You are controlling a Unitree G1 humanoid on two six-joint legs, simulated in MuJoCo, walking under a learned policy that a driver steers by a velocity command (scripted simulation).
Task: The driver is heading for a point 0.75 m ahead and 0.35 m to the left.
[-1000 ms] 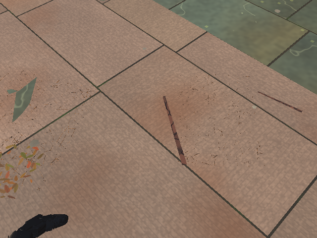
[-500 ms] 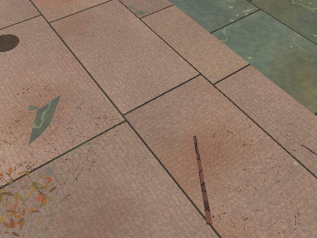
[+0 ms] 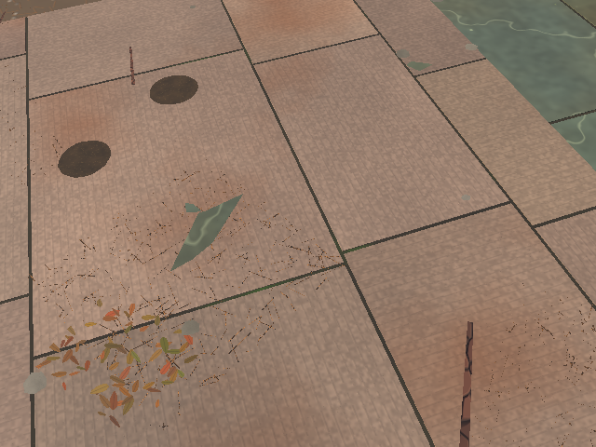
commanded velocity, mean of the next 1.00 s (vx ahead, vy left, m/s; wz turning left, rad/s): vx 0.00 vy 0.00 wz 0.55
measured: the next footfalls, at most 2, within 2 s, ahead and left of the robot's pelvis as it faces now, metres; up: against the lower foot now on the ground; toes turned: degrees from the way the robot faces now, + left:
left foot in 0.30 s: +0.00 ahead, +0.14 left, +0.00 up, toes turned +13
right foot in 0.74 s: +0.09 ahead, -0.06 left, +0.00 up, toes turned +33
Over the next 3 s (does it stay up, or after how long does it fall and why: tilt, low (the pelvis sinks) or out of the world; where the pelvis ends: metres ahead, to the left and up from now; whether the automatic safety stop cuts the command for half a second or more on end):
stays up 0.24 0.22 -0.01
